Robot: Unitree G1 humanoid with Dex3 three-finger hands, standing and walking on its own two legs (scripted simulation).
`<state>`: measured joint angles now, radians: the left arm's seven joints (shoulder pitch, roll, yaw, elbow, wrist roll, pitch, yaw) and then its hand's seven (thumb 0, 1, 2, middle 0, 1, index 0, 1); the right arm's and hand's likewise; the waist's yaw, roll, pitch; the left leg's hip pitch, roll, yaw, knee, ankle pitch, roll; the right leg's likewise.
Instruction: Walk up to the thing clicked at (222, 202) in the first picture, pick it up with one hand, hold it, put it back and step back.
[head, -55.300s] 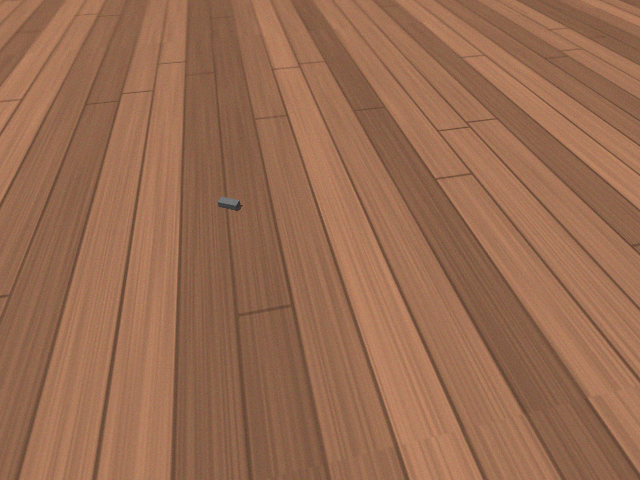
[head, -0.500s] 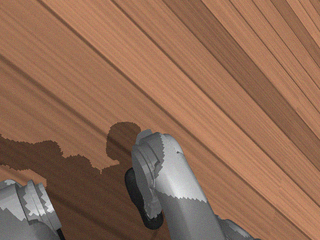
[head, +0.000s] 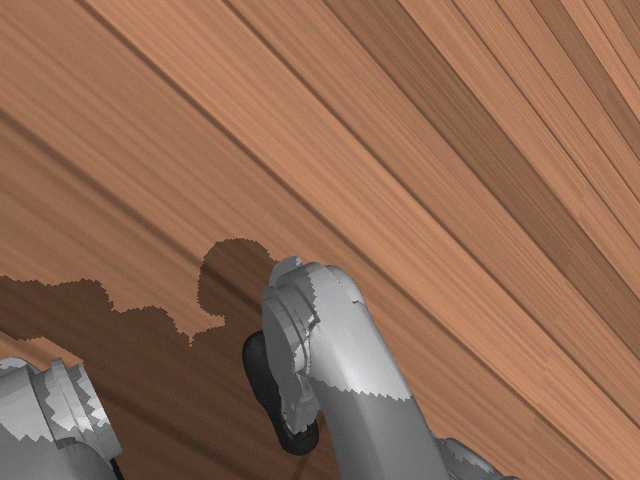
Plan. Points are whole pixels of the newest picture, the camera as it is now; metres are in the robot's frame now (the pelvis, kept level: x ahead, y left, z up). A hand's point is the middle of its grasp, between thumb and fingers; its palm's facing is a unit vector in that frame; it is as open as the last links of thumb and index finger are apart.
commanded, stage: open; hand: left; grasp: from above
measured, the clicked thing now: out of the picture +0.45 +0.32 -0.29
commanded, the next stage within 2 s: withdraw in 0.60 s
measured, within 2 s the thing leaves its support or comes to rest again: neither
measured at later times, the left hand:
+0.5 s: hand out of the picture +0.44 +0.31 -0.25, palm faces -0.43 -0.16 -0.89, open 11.8 cm
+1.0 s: hand out of the picture +0.48 +0.34 -0.20, palm faces -0.27 -0.13 -0.96, open 12.2 cm
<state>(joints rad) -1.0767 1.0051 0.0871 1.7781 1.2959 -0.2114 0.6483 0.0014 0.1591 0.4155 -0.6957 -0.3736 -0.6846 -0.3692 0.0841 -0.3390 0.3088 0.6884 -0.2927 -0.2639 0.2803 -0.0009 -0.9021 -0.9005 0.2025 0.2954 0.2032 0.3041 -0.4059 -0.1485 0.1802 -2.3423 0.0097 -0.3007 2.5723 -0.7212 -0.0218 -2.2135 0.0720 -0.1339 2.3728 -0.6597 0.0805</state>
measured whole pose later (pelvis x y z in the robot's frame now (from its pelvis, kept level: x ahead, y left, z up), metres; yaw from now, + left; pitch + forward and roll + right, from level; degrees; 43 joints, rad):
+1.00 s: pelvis +0.00 +0.00 +0.01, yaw +0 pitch +29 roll -15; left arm -1.01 0.95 0.14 1.50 1.25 -0.15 0.60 0.00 -0.18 0.73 -0.37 -0.69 -0.37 -0.68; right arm 0.15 -0.33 0.24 0.69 -0.26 -0.24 0.28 0.00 -0.90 -0.90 0.20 0.29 0.20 0.30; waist -0.36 -0.10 0.11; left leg -2.35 0.01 -0.29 2.53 -0.72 -0.03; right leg -2.23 0.06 -0.13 2.35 -0.66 0.06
